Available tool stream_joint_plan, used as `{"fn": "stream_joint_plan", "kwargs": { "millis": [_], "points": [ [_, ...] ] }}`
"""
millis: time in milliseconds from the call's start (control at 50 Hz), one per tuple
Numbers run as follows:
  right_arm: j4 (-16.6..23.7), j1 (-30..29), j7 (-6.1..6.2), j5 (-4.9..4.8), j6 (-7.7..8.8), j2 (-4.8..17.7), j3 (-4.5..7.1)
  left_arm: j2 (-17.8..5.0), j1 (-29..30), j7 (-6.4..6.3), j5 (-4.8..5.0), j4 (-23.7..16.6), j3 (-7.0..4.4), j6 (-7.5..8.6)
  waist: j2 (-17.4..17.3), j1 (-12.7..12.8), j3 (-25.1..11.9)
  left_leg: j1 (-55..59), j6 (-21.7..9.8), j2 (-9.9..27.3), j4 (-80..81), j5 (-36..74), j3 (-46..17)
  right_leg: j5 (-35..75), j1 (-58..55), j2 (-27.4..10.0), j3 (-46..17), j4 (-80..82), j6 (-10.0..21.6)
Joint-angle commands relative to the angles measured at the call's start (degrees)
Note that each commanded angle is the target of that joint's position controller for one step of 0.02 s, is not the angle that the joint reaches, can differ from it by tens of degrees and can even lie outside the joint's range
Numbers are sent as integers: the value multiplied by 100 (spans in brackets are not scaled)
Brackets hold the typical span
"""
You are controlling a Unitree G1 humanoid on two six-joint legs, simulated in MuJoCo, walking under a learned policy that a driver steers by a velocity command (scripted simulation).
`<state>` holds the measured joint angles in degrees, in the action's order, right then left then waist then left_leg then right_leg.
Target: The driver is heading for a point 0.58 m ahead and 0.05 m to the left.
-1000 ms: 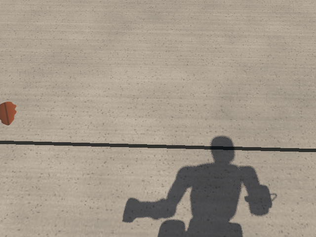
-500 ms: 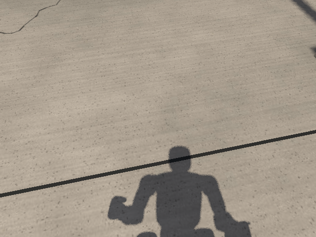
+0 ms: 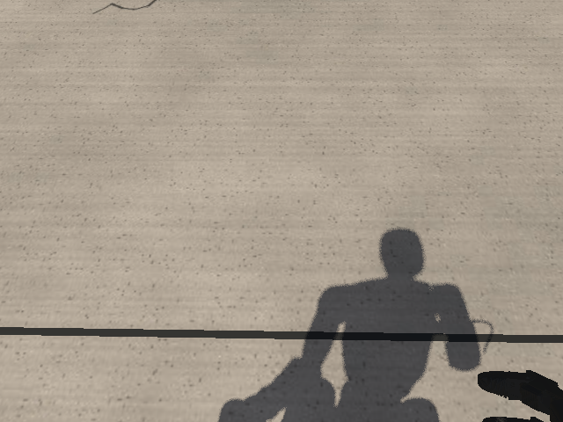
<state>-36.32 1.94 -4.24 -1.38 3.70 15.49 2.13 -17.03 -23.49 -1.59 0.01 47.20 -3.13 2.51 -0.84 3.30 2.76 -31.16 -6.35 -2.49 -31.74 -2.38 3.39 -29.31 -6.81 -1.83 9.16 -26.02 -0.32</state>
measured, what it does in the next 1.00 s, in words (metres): walks ahead: right foot, then left foot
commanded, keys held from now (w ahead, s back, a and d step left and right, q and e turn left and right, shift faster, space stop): w+q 0.24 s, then q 0.02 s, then no key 0.74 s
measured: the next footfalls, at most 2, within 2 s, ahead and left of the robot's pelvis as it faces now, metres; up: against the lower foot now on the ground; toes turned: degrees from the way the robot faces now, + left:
right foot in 0.44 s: +0.46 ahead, -0.09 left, +0.00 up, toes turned +15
left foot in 0.76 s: +0.34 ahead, +0.14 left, +0.00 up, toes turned +12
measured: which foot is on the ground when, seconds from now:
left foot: down 0.00-0.44, up 0.46-0.74, down 0.76-1.00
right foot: up 0.00-0.42, down 0.44-1.00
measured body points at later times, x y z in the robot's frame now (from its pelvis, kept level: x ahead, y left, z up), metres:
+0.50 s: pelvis +0.27 -0.02 +0.01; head +0.31 -0.02 +0.46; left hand +0.43 +0.26 -0.06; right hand +0.41 -0.29 -0.11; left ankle +0.14 +0.08 -0.68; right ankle +0.42 -0.10 -0.71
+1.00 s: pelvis +0.35 +0.00 +0.02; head +0.35 +0.01 +0.47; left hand +0.42 +0.27 -0.10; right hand +0.51 -0.22 -0.10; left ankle +0.30 +0.13 -0.71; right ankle +0.42 -0.10 -0.71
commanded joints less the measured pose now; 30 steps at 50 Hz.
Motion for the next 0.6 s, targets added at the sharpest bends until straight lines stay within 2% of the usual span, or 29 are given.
{"fn": "stream_joint_plan", "kwargs": {
  "millis": [20, 40, 60, 80, 100, 120, 140, 180, 200, 260, 300, 340, 380, 400, 420, 440, 460, 480, 500, 520, 540, 560, 580, 600],
  "points": [
    [-13, 2008, 150, -6, -11, 1806, 577, -129, -619, 45, -160, -816, 85, 231, -1373, -533, -2346, 5688, -1809, 2028, 512, -1402, -4431, -184, 4351, 446, -710, -5193, -81],
    [13, 2202, 184, -1, -5, 1300, 477, -718, 101, 140, 35, -849, -13, 447, -738, -1066, -2660, 5730, -1724, 2053, 1220, -1887, -5042, -229, 4866, 366, -1708, -5699, 1],
    [-20, 1953, 214, 32, 10, 1135, 427, -868, 686, 186, 237, -1088, -54, 546, -494, -1052, -1692, 5027, -1427, 1880, 1388, -1531, -4139, 265, 5245, 95, -1662, -5539, 83],
    [40, 1576, 230, 14, 23, 1069, 400, -787, 868, 159, 166, -1154, -10, 614, 128, -783, -1123, 4057, -1263, 1634, 1463, -939, -3516, 704, 5095, -151, -1591, -5031, 120],
    [120, 1232, 239, 43, 29, 967, 372, -781, 927, 121, 34, -1153, -41, 618, 290, -541, -759, 3259, -1178, 1421, 1561, -336, -3095, 908, 4810, -298, -1530, -4574, 65],
    [210, 1035, 263, 122, 37, 857, 325, -804, 813, 117, -18, -1151, -70, 555, 149, -329, -634, 2701, -1181, 1264, 1733, 56, -2829, 1045, 4449, -408, -1559, -4415, 13],
    [224, 921, 280, 130, 41, 834, 322, -774, 702, 114, -50, -1152, -70, 482, -12, -198, -562, 2339, -1224, 1193, 1868, 225, -2729, 1094, 4287, -449, -1525, -4228, -73],
    [140, 929, 326, 72, 67, 849, 327, -637, 644, 94, -115, -1156, -32, 356, -89, -114, -412, 1729, -1241, 1081, 1980, 602, -2342, 1202, 4146, -486, -1363, -3751, -272],
    [101, 967, 358, 66, 72, 918, 343, -564, 806, 78, -146, -1230, -2, 327, -88, -139, -310, 1459, -1202, 975, 2013, 683, -2154, 1428, 4122, -457, -1280, -3407, -358],
    [-11, 1113, 445, 32, 16, 1053, 382, -354, 1564, 79, -159, -1431, 88, 342, -185, -402, -137, 1034, -853, 545, 1832, 669, -1689, 2712, 3785, -206, -1139, -1924, -450],
    [-158, 1426, 492, 23, -63, 1056, 383, -302, 1944, 129, -127, -1475, 110, 396, -273, -646, -298, 1137, -627, 455, 1535, 1016, -1548, 3512, 3350, 112, -1006, -1092, -455],
    [-296, 1672, 520, 5, -130, 1032, 367, -391, 2083, 190, -63, -1504, 68, 434, -403, -745, -460, 1541, -505, 602, 1229, 991, -1755, 3745, 3196, 230, -1095, -693, -381],
    [-345, 1706, 550, 31, -185, 935, 331, -543, 2002, 230, -78, -1497, -14, 448, -517, -666, -580, 2090, -359, 797, 739, 1030, -2083, 3485, 3175, 223, -1254, -395, -194],
    [-338, 1631, 562, 59, -205, 893, 319, -607, 1849, 238, -103, -1465, -61, 459, -570, -546, -642, 2274, -269, 847, 441, 1191, -2198, 3350, 3038, 215, -1270, -274, -65],
    [-306, 1478, 570, 62, -220, 812, 295, -604, 1566, 240, -143, -1384, -89, 486, -566, -332, -709, 2310, -136, 737, 72, 1340, -2170, 3619, 2650, 190, -1191, 66, 81],
    [-243, 1503, 561, 108, -202, 627, 238, -754, 1297, 216, -231, -1363, -126, 528, -362, -220, -993, 2161, 89, 409, -582, 1152, -2014, 4811, 1891, -139, -1322, 166, 272],
    [-198, 1972, 537, 199, -151, 358, 132, -1042, 930, 190, -376, -1417, -147, 530, 654, -291, -1733, 1203, 417, -43, -2001, -943, -1742, 7138, 284, -1313, -2381, -345, 880],
    [-395, 2802, 510, 98, -141, 402, 87, -885, 644, 226, -296, -1224, -151, 402, 1848, -402, -2513, 306, 754, -425, -3369, -3813, -1453, 7147, -661, -2285, -3919, -237, 1805],
    [-527, 2805, 501, 54, -219, 843, 176, -606, 677, 267, -96, -1248, -81, 306, 1176, -349, -2410, 82, 875, -122, -3839, -3717, -1636, 5413, -330, -2187, -4242, -1, 1774],
    [-460, 2201, 529, 5, -344, 969, 232, -455, 963, 264, -47, -1282, -34, 232, 685, -250, -1767, -146, 1000, 33, -4071, -3348, -1454, 4165, 231, -1899, -3817, 206, 1543],
    [-390, 1820, 574, 19, -471, 921, 237, -326, 1310, 269, -89, -1305, 42, 176, 429, -293, -1310, -124, 1059, 189, -3882, -3079, -1299, 3405, 910, -1634, -3437, 440, 1372],
    [-317, 1605, 606, 63, -579, 840, 241, -241, 1660, 276, -117, -1307, 96, 134, 455, -415, -908, 68, 1082, 376, -3414, -2891, -1216, 2901, 1599, -1411, -3084, 660, 1248],
    [-312, 1615, 621, 79, -644, 665, 204, -310, 1853, 275, -155, -1278, 78, 92, 695, -540, -676, 502, 1095, 447, -2779, -2713, -1017, 2676, 2181, -1105, -2653, 868, 1098],
    [-366, 1694, 636, 102, -659, 509, 162, -356, 1942, 266, -182, -1249, 47, 66, 879, -570, -613, 913, 1116, 394, -2262, -2595, -793, 2775, 2502, -867, -2295, 942, 1052]
  ]
}}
